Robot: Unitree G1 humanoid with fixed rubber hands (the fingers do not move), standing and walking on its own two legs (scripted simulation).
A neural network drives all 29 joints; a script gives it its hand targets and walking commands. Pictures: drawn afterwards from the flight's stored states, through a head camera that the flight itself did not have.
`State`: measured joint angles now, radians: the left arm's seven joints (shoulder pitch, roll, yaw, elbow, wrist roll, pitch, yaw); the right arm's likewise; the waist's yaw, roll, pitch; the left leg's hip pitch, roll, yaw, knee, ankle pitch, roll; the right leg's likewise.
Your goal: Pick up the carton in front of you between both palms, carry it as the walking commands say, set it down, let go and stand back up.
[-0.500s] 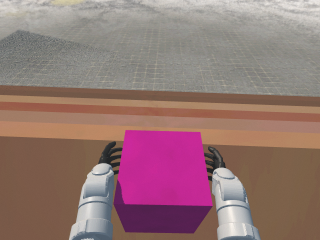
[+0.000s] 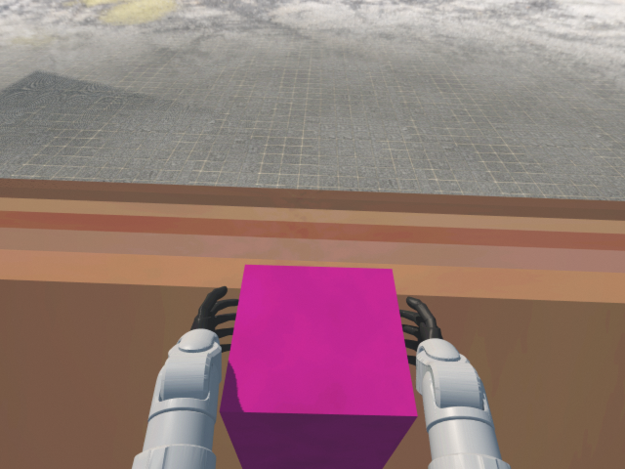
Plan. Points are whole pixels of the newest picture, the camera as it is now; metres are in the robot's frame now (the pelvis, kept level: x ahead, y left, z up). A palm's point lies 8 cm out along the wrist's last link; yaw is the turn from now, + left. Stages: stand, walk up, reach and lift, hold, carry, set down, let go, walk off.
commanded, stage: reach and lift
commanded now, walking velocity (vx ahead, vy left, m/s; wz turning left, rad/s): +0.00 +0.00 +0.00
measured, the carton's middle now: (315, 372) +0.29 +0.00 -0.04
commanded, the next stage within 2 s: hold in 0.06 s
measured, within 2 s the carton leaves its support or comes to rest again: neither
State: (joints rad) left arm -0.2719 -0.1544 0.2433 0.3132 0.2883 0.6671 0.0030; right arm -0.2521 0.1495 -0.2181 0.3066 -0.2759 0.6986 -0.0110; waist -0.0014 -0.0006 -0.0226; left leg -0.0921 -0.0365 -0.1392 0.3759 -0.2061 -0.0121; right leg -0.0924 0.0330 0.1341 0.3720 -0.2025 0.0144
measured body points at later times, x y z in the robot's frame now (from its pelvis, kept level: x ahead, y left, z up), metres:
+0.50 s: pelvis -0.01 +0.00 +0.00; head -0.06 +0.00 +0.45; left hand +0.29 +0.15 +0.05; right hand +0.29 -0.15 +0.04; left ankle +0.01 +0.13 -0.75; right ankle +0.01 -0.13 -0.75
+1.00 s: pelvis +0.11 +0.01 -0.01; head +0.08 +0.02 +0.44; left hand +0.39 +0.16 +0.07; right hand +0.39 -0.14 +0.07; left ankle +0.05 +0.11 -0.72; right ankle +0.06 -0.10 -0.75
